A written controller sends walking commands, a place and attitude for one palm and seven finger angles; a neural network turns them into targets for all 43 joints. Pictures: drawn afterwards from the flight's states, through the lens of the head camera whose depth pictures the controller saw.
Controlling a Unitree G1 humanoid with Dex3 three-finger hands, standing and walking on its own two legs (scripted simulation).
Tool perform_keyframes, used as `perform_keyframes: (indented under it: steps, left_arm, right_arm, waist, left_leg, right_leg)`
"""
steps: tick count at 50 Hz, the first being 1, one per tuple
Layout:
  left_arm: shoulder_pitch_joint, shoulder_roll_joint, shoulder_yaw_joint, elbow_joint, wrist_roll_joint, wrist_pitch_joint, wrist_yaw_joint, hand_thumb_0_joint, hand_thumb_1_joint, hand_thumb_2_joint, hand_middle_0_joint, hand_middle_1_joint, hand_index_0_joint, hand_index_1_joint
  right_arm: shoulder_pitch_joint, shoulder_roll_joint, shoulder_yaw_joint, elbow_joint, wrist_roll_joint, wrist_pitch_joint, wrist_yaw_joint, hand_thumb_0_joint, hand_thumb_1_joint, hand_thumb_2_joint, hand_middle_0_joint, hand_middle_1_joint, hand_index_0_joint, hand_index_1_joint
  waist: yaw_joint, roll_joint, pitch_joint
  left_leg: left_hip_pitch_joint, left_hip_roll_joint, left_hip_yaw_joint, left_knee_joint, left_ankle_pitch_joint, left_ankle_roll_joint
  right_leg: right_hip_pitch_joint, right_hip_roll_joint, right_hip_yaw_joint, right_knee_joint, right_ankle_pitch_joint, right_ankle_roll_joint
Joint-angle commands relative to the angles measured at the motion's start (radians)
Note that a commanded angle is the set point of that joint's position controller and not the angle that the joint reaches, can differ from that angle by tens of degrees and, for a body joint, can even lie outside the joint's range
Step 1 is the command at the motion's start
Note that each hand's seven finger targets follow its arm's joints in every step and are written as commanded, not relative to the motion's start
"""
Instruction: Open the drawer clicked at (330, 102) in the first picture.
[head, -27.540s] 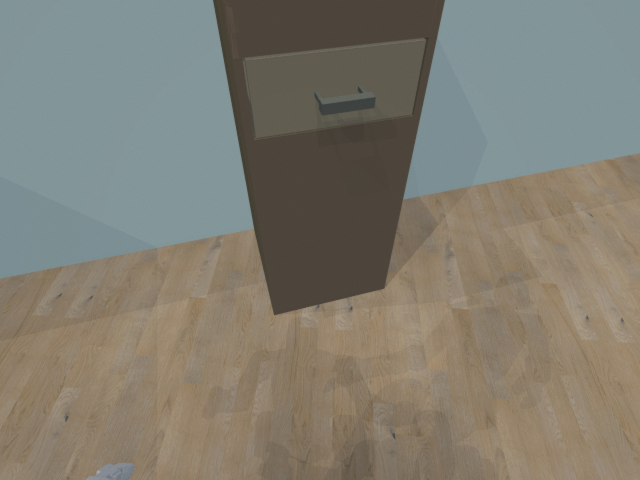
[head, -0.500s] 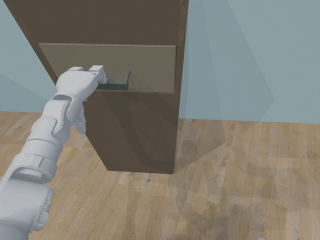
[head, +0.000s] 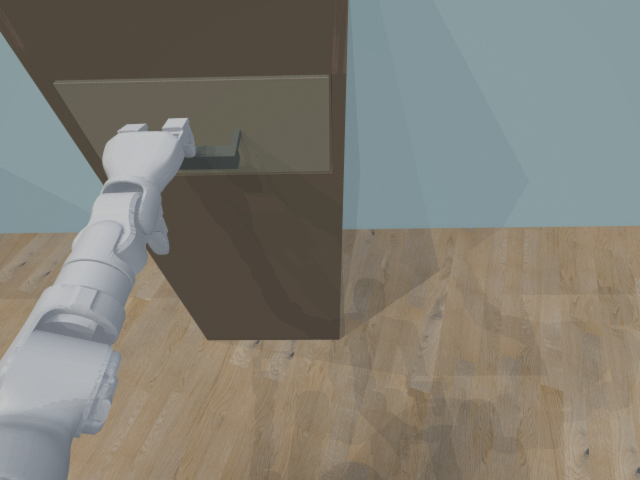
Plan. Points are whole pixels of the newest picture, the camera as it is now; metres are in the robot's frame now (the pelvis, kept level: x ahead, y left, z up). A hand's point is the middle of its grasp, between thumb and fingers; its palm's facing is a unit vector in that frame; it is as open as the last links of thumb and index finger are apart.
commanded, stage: lower the fingers behind the handle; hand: left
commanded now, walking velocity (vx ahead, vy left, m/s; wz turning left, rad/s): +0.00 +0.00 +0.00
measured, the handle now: (201, 147) +0.56 +0.20 +0.09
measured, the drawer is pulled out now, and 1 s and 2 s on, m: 0.00 0.00 0.00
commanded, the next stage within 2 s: lift the fingers back up to retry in 0.32 s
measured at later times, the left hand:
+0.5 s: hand (159, 188) +0.46 +0.23 +0.10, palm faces +0.01 +0.04 -1.00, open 14.1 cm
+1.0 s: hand (161, 148) +0.48 +0.22 +0.15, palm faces +0.09 +0.01 -1.00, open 13.9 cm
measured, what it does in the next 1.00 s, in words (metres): stands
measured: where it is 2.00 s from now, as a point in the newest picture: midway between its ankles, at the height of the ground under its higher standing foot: outside the picture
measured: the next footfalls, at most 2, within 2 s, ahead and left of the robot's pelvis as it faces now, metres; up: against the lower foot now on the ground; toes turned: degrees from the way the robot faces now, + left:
none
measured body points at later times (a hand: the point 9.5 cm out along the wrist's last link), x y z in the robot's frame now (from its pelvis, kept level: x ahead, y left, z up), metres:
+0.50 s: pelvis -0.01 +0.00 +0.00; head +0.05 -0.02 +0.44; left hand +0.45 +0.23 +0.16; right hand +0.07 -0.27 -0.13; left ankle -0.02 +0.10 -0.72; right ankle +0.04 -0.12 -0.72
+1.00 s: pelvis +0.03 +0.01 +0.01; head +0.07 -0.02 +0.46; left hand +0.47 +0.21 +0.21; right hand +0.13 -0.25 -0.12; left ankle -0.02 +0.10 -0.72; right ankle +0.03 -0.12 -0.72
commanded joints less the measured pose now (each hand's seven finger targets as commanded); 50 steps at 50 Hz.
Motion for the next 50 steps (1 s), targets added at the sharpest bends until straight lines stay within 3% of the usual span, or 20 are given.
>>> perform_keyframes:
  steps: [1,4,6,8,13,15,17,22,24,27,28,33,37,38,41,42,43,46,47,50]
  left_arm:
    - [-0.268,0.137,0.023,-0.081,0.011,-0.055,-0.022,0.000,-0.500,0.300,-0.300,-1.200,-0.300,-1.200]
    - [-0.307,0.169,0.036,-0.081,0.015,-0.066,-0.009,0.000,-0.500,0.300,-0.300,-1.200,-0.300,-1.200]
    - [-0.310,0.146,0.024,-0.100,0.017,-0.070,0.001,0.000,-0.500,0.300,-0.300,-1.200,-0.300,-1.200]
    - [-0.306,0.167,0.045,-0.107,0.018,-0.070,0.009,0.000,-0.500,0.300,-0.300,-1.200,-0.300,-1.200]
    - [-0.322,0.166,0.044,-0.096,0.015,-0.051,0.023,0.000,-0.500,0.300,-0.300,-1.200,-0.300,-1.200]
    - [-0.302,0.190,0.057,-0.069,0.016,-0.039,0.023,0.000,-0.500,0.300,-0.300,-1.200,-0.300,-1.200]
    - [-0.327,0.175,0.031,-0.052,0.018,-0.029,0.018,0.000,-0.500,0.300,-0.300,-1.200,-0.300,-1.200]
    - [-0.339,0.206,0.053,-0.076,0.011,-0.032,0.009,0.000,-0.500,0.300,-0.300,-1.200,-0.300,-1.200]
    - [-0.367,0.223,0.068,-0.125,0.007,-0.045,0.008,0.000,-0.500,0.300,-0.300,-1.200,-0.300,-1.200]
    - [-0.387,0.206,0.062,-0.168,-0.001,-0.054,0.004,0.000,-0.500,0.300,-0.300,-1.200,-0.300,-1.200]
    - [-0.405,0.237,0.089,-0.191,-0.006,-0.064,0.004,0.000,-0.500,0.300,-0.300,-1.200,-0.300,-1.200]
    - [-0.422,0.252,0.111,-0.304,-0.015,-0.095,0.007,0.000,-0.500,0.300,-0.300,-1.200,-0.300,-1.200]
    - [-0.443,0.235,0.103,-0.379,-0.027,-0.101,0.013,0.000,-0.500,0.300,-0.300,-1.200,-0.300,-1.200]
    - [-0.440,0.258,0.125,-0.402,-0.031,-0.102,0.018,0.000,-0.500,0.300,-0.300,-1.200,-0.300,-1.200]
    - [-0.446,0.261,0.130,-0.391,-0.031,-0.076,0.029,0.000,-0.500,0.300,-0.300,-1.200,-0.300,-1.200]
    - [-0.447,0.261,0.134,-0.396,-0.033,-0.062,0.032,0.000,-0.500,0.300,-0.300,-1.200,-0.300,-1.200]
    - [-0.434,0.307,0.174,-0.400,-0.029,-0.049,0.034,0.000,-0.500,0.300,-0.300,-1.200,-0.300,-1.200]
    - [-0.387,0.306,0.172,-0.393,-0.028,0.010,0.019,0.000,-0.500,0.300,-0.300,-1.200,-0.300,-1.200]
    - [-0.361,0.278,0.150,-0.385,-0.032,0.033,0.005,0.000,-0.500,0.300,-0.300,-1.200,-0.300,-1.200]
    - [-0.308,0.295,0.152,-0.379,-0.041,0.084,-0.050,0.000,-0.500,0.300,-0.300,-1.200,-0.300,-1.200]
  right_arm:
    - [0.023,-0.160,-0.053,-0.111,-0.003,-0.044,-0.021,0.000,-0.900,-0.900,0.200,0.300,0.200,0.300]
    - [0.035,-0.165,-0.056,-0.103,0.001,-0.055,-0.026,0.000,-0.900,-0.900,0.200,0.300,0.200,0.300]
    - [0.045,-0.162,-0.061,-0.102,-0.001,-0.063,-0.022,0.000,-0.900,-0.900,0.200,0.300,0.200,0.300]
    - [0.053,-0.166,-0.066,-0.097,-0.003,-0.064,-0.020,0.000,-0.900,-0.900,0.200,0.300,0.200,0.300]
    - [0.063,-0.170,-0.069,-0.084,-0.001,-0.070,-0.020,0.000,-0.900,-0.900,0.200,0.300,0.200,0.300]
    - [0.062,-0.171,-0.064,-0.086,0.003,-0.071,-0.022,0.000,-0.900,-0.900,0.200,0.300,0.200,0.300]
    - [0.056,-0.171,-0.059,-0.085,0.006,-0.073,-0.024,0.000,-0.900,-0.900,0.200,0.300,0.200,0.300]
    - [0.053,-0.171,-0.056,-0.091,0.006,-0.075,-0.028,0.000,-0.900,-0.900,0.200,0.300,0.200,0.300]
    - [0.046,-0.164,-0.058,-0.101,0.003,-0.076,-0.030,0.000,-0.900,-0.900,0.200,0.300,0.200,0.300]
    - [0.038,-0.156,-0.058,-0.107,0.002,-0.077,-0.030,0.000,-0.900,-0.900,0.200,0.300,0.200,0.300]
    - [0.037,-0.161,-0.059,-0.105,0.001,-0.077,-0.032,0.000,-0.900,-0.900,0.200,0.300,0.200,0.300]
    - [0.020,-0.153,-0.063,-0.114,-0.004,-0.078,-0.031,0.000,-0.900,-0.900,0.200,0.300,0.200,0.300]
    - [0.009,-0.146,-0.066,-0.110,0.000,-0.081,-0.026,0.000,-0.900,-0.900,0.200,0.300,0.200,0.300]
    - [0.005,-0.149,-0.068,-0.109,-0.001,-0.081,-0.026,0.000,-0.900,-0.900,0.200,0.300,0.200,0.300]
    - [-0.006,-0.145,-0.062,-0.099,0.003,-0.078,-0.018,0.000,-0.900,-0.900,0.200,0.300,0.200,0.300]
    - [-0.010,-0.144,-0.061,-0.095,0.003,-0.078,-0.014,0.000,-0.900,-0.900,0.200,0.300,0.200,0.300]
    - [-0.014,-0.152,-0.063,-0.096,0.002,-0.075,-0.012,0.000,-0.900,-0.900,0.200,0.300,0.200,0.300]
    - [-0.044,-0.147,-0.055,-0.100,0.006,-0.066,-0.003,0.000,-0.900,-0.900,0.200,0.300,0.200,0.300]
    - [-0.054,-0.147,-0.052,-0.105,0.006,-0.064,0.000,0.000,-0.900,-0.900,0.200,0.300,0.200,0.300]
    - [-0.080,-0.162,-0.044,-0.118,0.017,-0.049,0.000,0.000,-0.900,-0.900,0.200,0.300,0.200,0.300]
  waist:
    - [-0.038,-0.111,-0.188]
    - [-0.048,-0.110,-0.175]
    - [-0.044,-0.074,-0.206]
    - [-0.040,-0.058,-0.238]
    - [-0.048,-0.086,-0.244]
    - [-0.046,-0.095,-0.227]
    - [-0.059,-0.090,-0.190]
    - [-0.052,-0.076,-0.223]
    - [-0.038,-0.051,-0.284]
    - [-0.039,-0.046,-0.303]
    - [-0.041,-0.064,-0.312]
    - [-0.021,-0.027,-0.357]
    - [-0.022,0.008,-0.342]
    - [-0.017,-0.002,-0.359]
    - [-0.010,0.003,-0.342]
    - [-0.004,0.008,-0.350]
    - [0.011,0.006,-0.380]
    - [0.027,0.012,-0.375]
    - [0.030,0.000,-0.367]
    - [0.033,-0.070,-0.342]
  left_leg:
    - [-0.001,-0.009,-0.004,-0.104,0.119,0.016]
    - [-0.024,-0.008,-0.007,-0.104,0.086,0.017]
    - [0.000,-0.008,-0.004,-0.100,0.105,0.015]
    - [0.010,-0.009,-0.005,-0.093,0.131,0.014]
    - [0.004,-0.007,0.000,-0.090,0.135,0.016]
    - [-0.015,-0.009,0.004,-0.092,0.122,0.017]
    - [-0.025,-0.009,0.005,-0.099,0.091,0.017]
    - [-0.005,-0.009,0.005,-0.100,0.107,0.018]
    - [0.024,-0.010,0.005,-0.100,0.148,0.019]
    - [0.060,-0.010,0.000,-0.104,0.172,0.018]
    - [0.066,-0.009,-0.003,-0.106,0.187,0.020]
    - [0.129,-0.011,-0.011,-0.110,0.291,0.019]
    - [0.190,-0.007,-0.021,-0.122,0.355,0.012]
    - [0.201,-0.006,-0.023,-0.122,0.385,0.012]
    - [0.211,-0.006,-0.027,-0.137,0.421,0.004]
    - [0.221,-0.005,-0.024,-0.140,0.446,0.002]
    - [0.225,-0.004,-0.024,-0.143,0.482,-0.002]
    - [0.226,-0.002,-0.011,-0.158,0.537,-0.006]
    - [0.228,0.000,-0.009,-0.165,0.548,-0.005]
    - [0.215,0.004,-0.004,-0.186,0.543,0.002]
  right_leg:
    - [0.181,0.041,-0.002,-0.085,0.036,-0.037]
    - [0.163,0.040,0.006,-0.089,0.002,-0.034]
    - [0.158,0.041,0.004,-0.083,0.014,-0.036]
    - [0.168,0.044,0.003,-0.076,0.036,-0.040]
    - [0.176,0.044,0.007,-0.083,0.049,-0.035]
    - [0.182,0.042,0.009,-0.086,0.044,-0.031]
    - [0.158,0.040,0.008,-0.095,0.012,-0.029]
    - [0.178,0.038,0.010,-0.092,0.029,-0.029]
    - [0.221,0.037,0.013,-0.085,0.067,-0.029]
    - [0.232,0.039,0.011,-0.089,0.085,-0.028]
    - [0.249,0.039,0.010,-0.093,0.098,-0.029]
    - [0.292,0.043,0.008,-0.090,0.179,-0.035]
    - [0.280,0.050,-0.005,-0.096,0.207,-0.039]
    - [0.301,0.050,-0.005,-0.098,0.223,-0.039]
    - [0.307,0.052,-0.015,-0.099,0.241,-0.041]
    - [0.323,0.052,-0.014,-0.101,0.260,-0.041]
    - [0.358,0.051,-0.012,-0.100,0.280,-0.043]
    - [0.406,0.047,-0.014,-0.105,0.344,-0.042]
    - [0.417,0.046,-0.015,-0.110,0.353,-0.041]
    - [0.463,0.042,-0.014,-0.127,0.376,-0.035]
